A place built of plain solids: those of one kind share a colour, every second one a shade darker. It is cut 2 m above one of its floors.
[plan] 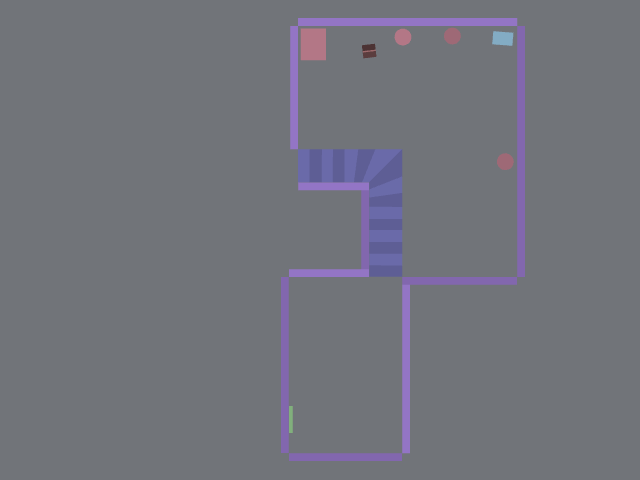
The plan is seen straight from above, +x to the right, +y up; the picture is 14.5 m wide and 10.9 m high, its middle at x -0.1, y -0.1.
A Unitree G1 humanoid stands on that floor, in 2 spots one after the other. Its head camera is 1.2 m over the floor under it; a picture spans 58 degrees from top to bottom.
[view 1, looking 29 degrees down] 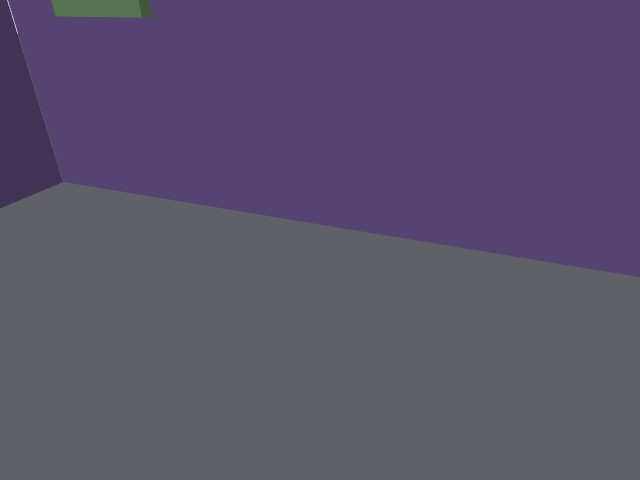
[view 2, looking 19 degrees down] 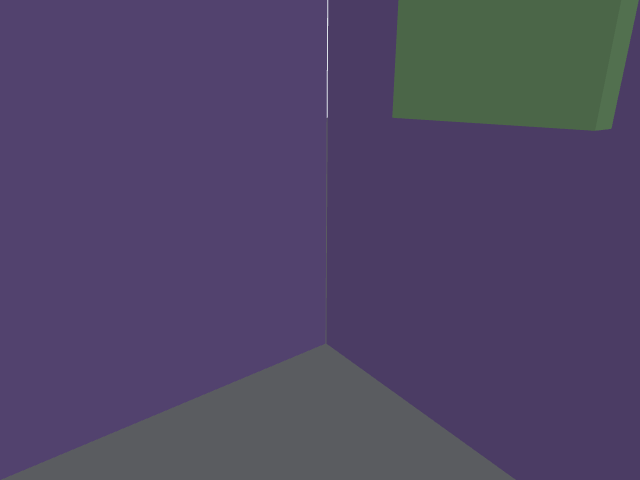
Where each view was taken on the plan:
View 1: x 1.41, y -2.08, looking -160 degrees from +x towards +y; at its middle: ground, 2.48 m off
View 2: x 0.35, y -3.45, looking -127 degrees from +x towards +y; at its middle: wall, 1.97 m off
